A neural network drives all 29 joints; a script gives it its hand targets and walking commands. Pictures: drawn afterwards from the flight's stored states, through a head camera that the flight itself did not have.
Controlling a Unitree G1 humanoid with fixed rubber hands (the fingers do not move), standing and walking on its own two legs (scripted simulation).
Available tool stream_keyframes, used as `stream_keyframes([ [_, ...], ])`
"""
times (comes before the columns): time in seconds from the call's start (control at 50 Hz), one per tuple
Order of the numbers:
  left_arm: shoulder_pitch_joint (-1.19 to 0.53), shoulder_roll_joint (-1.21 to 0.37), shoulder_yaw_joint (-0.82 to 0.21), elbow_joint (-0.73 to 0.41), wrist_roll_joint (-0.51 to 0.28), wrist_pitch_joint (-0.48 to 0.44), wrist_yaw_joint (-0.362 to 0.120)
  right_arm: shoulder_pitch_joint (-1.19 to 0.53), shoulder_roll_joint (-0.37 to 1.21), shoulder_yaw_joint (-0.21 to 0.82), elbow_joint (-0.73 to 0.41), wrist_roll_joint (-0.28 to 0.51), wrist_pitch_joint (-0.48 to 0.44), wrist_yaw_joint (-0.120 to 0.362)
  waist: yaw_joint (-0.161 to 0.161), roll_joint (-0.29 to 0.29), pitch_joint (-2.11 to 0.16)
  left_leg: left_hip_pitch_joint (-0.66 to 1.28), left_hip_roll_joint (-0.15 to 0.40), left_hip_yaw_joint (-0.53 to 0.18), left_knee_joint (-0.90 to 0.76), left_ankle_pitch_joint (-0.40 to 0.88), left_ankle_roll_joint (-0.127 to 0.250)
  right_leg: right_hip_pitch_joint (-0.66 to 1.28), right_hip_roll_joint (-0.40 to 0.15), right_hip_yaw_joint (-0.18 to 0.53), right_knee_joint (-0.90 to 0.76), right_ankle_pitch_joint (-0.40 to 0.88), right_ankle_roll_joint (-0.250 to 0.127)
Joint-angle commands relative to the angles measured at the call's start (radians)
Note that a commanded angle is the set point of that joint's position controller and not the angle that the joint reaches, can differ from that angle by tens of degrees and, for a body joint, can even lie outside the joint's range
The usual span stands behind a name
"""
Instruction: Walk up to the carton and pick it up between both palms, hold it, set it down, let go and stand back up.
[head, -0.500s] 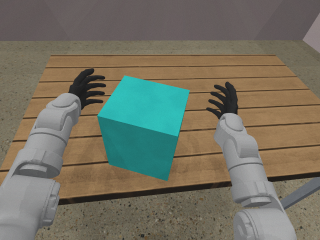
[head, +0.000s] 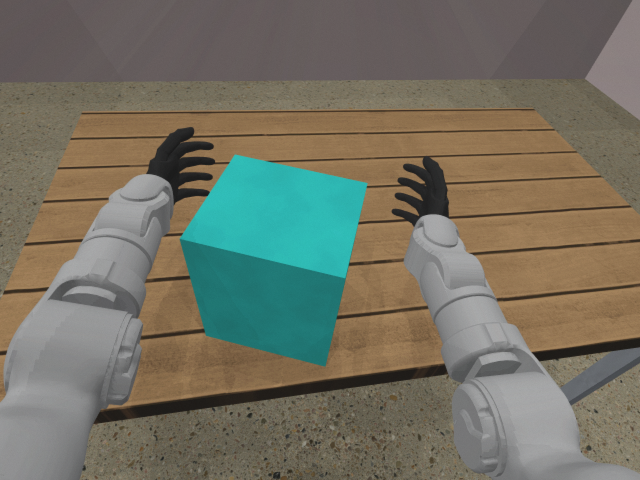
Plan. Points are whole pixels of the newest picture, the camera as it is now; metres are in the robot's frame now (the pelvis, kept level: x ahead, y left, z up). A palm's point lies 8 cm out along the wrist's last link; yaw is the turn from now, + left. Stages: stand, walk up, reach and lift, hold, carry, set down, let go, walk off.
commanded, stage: reach and lift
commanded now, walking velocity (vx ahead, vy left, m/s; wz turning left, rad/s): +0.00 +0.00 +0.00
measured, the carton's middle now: (281, 264) +0.44 -0.03 +0.00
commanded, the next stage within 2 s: none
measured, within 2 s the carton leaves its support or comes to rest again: neither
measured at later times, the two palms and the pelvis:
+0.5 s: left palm (172, 249) +0.46 +0.12 +0.04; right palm (408, 272) +0.36 -0.20 +0.04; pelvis -0.01 +0.00 -0.02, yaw +0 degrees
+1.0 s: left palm (178, 249) +0.45 +0.11 +0.04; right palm (386, 278) +0.37 -0.17 +0.03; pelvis -0.02 +0.00 -0.02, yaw +1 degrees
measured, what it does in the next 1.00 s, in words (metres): stands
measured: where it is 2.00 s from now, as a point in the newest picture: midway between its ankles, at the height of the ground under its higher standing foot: outside the picture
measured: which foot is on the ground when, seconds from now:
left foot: down 0.00-1.00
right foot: down 0.00-1.00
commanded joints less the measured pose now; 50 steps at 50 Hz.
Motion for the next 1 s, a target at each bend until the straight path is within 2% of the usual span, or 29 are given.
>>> stream_keyframes([
  [0.0,-0.524,0.123,0.039,-0.136,0.019,-0.114,0.009,-0.429,-0.078,-0.014,-0.162,-0.038,-0.125,0.007,0.005,0.138,-0.583,0.107,-0.008,0.021,-0.020,0.381,-0.076,0.290,0.039,-0.058,0.075,0.418,-0.030],
  [0.02,-0.527,0.111,0.041,-0.124,0.031,-0.132,0.013,-0.419,-0.072,-0.026,-0.129,-0.054,-0.146,0.007,-0.006,0.147,-0.587,0.103,-0.006,0.016,-0.012,0.382,-0.081,0.272,0.040,-0.058,0.079,0.420,-0.032],
  [0.06,-0.512,0.102,0.060,-0.089,0.044,-0.165,0.018,-0.412,-0.055,-0.032,-0.109,-0.078,-0.183,0.008,0.004,0.134,-0.590,0.079,-0.007,0.019,-0.002,0.369,-0.075,0.256,0.039,-0.057,0.089,0.410,-0.030],
  [0.1,-0.523,0.077,0.061,-0.108,0.057,-0.199,0.026,-0.408,-0.047,-0.051,-0.110,-0.094,-0.234,0.007,0.002,0.174,-0.649,0.084,-0.003,0.013,0.028,0.418,-0.092,0.216,0.041,-0.059,0.108,0.428,-0.033],
  [0.14,-0.497,0.055,0.052,-0.064,0.053,-0.216,0.027,-0.414,-0.059,-0.071,-0.102,-0.122,-0.276,0.007,-0.012,0.164,-0.668,0.105,0.001,0.006,0.066,0.465,-0.106,0.165,0.050,-0.067,0.114,0.433,-0.032],
  [0.16,-0.483,0.042,0.041,-0.015,0.043,-0.223,0.024,-0.433,-0.059,-0.069,-0.094,-0.127,-0.291,0.008,-0.010,0.149,-0.643,0.090,0.000,0.001,0.074,0.438,-0.102,0.142,0.050,-0.068,0.113,0.407,-0.034],
  [0.18,-0.487,0.024,0.022,0.016,0.040,-0.230,0.023,-0.436,-0.057,-0.074,-0.057,-0.123,-0.303,0.009,-0.014,0.166,-0.621,0.065,0.001,-0.002,0.075,0.406,-0.102,0.120,0.047,-0.069,0.117,0.379,-0.039],
  [0.2,-0.502,0.026,0.029,-0.087,0.024,-0.242,0.016,-0.419,-0.055,-0.066,-0.143,-0.136,-0.319,0.001,-0.022,0.128,-0.739,0.086,-0.006,0.005,0.110,0.434,-0.103,0.147,0.051,-0.068,0.130,0.443,-0.024],
  [0.22,-0.506,0.034,0.031,-0.069,0.031,-0.247,0.018,-0.416,-0.050,-0.070,-0.107,-0.135,-0.328,0.000,-0.018,0.159,-0.752,0.077,-0.005,0.007,0.115,0.450,-0.110,0.134,0.051,-0.069,0.141,0.455,-0.024],
  [0.3,-0.538,0.054,0.037,-0.071,0.025,-0.295,0.029,-0.417,-0.044,-0.081,-0.052,-0.143,-0.358,0.010,-0.015,0.181,-0.780,0.051,-0.001,-0.005,0.140,0.439,-0.114,0.071,0.048,-0.072,0.165,0.405,-0.025],
  [0.4,-0.557,0.039,0.024,-0.007,0.025,-0.358,0.035,-0.422,-0.036,-0.098,0.068,-0.140,-0.398,0.029,-0.017,0.214,-0.788,0.008,0.001,-0.013,0.167,0.402,-0.119,-0.010,0.043,-0.073,0.196,0.354,-0.030],
  [0.46,-0.577,0.027,0.020,0.015,0.032,-0.394,0.043,-0.438,-0.041,-0.102,0.113,-0.132,-0.423,0.043,-0.006,0.236,-0.811,0.003,0.001,-0.014,0.185,0.409,-0.125,-0.037,0.044,-0.076,0.216,0.337,-0.034],
  [0.6,-0.592,-0.003,0.007,0.037,0.036,-0.404,0.042,-0.471,-0.049,-0.122,0.139,-0.134,-0.449,0.038,-0.010,0.228,-0.835,-0.032,-0.006,-0.005,0.214,0.396,-0.129,-0.052,0.049,-0.071,0.228,0.341,-0.033],
  [0.8,-0.607,-0.066,0.003,0.054,0.056,-0.406,0.045,-0.504,-0.019,-0.171,0.158,-0.188,-0.469,0.030,-0.015,0.224,-0.836,-0.044,0.001,-0.008,0.217,0.358,-0.133,-0.099,0.054,-0.084,0.227,0.293,-0.036],
  [0.9,-0.615,-0.157,0.050,0.012,0.139,-0.394,0.033,-0.514,0.052,-0.233,0.178,-0.271,-0.495,0.034,-0.014,0.217,-0.807,-0.026,0.005,-0.003,0.203,0.348,-0.131,-0.106,0.050,-0.097,0.211,0.257,-0.032],
  [0.94,-0.611,-0.201,0.093,-0.006,0.206,-0.392,0.027,-0.506,0.091,-0.282,0.201,-0.334,-0.522,0.042,-0.014,0.218,-0.790,-0.010,0.004,0.003,0.189,0.347,-0.133,-0.101,0.048,-0.107,0.196,0.245,-0.028],
  [0.98,-0.603,-0.331,0.143,-0.007,0.305,-0.402,0.002,-0.515,0.228,-0.323,0.223,-0.430,-0.557,0.078,0.006,0.213,-0.752,0.023,0.001,0.010,0.162,0.340,-0.130,-0.088,0.046,-0.128,0.172,0.213,-0.022],
])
